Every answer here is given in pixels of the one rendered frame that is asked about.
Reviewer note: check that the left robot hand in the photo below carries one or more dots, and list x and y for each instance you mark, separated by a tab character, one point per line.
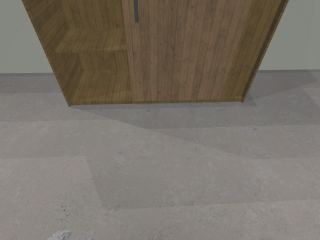
61	235

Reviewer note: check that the wardrobe door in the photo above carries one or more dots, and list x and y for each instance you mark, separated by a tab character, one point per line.
182	49
258	22

